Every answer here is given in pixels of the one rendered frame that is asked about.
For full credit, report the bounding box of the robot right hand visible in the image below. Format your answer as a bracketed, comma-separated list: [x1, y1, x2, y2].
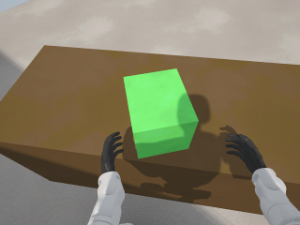
[225, 133, 267, 173]

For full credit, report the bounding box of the pedestal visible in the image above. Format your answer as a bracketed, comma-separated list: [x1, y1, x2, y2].
[0, 45, 300, 215]

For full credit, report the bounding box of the carton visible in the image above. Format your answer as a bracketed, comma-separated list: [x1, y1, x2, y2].
[123, 68, 199, 158]

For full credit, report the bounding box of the robot left hand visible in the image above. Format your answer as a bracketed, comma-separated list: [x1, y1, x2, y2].
[101, 131, 124, 174]

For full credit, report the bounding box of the robot left forearm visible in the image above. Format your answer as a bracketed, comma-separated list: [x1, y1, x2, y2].
[87, 171, 126, 225]

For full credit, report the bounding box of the robot right forearm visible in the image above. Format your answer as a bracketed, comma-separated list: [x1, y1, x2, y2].
[251, 168, 300, 225]

